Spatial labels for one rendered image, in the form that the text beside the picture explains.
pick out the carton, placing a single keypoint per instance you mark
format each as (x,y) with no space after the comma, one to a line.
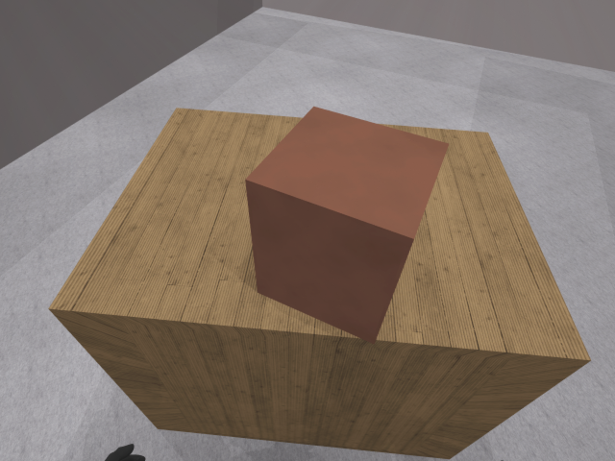
(334,210)

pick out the pedestal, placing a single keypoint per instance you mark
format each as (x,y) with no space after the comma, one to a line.
(165,300)

